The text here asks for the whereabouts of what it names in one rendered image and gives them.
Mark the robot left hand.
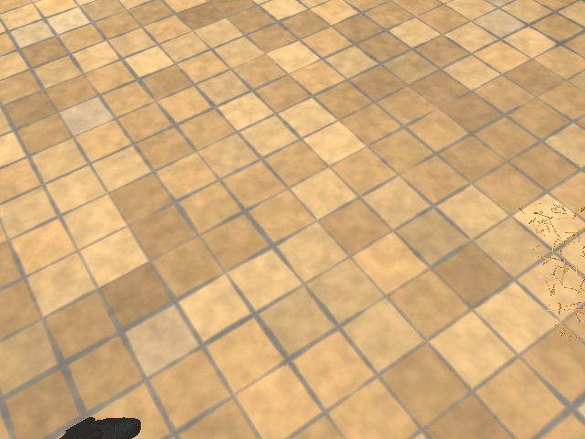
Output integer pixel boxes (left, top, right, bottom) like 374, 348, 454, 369
59, 417, 141, 439

